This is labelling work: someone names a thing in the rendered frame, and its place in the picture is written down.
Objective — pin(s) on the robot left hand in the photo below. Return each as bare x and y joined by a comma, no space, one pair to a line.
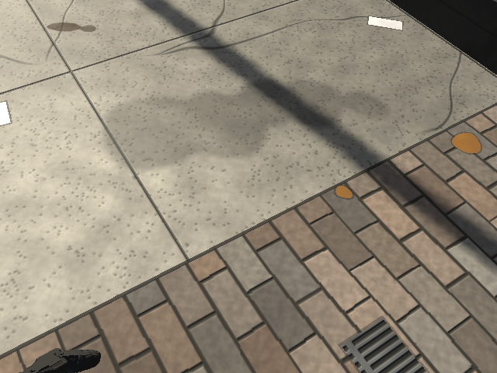
69,361

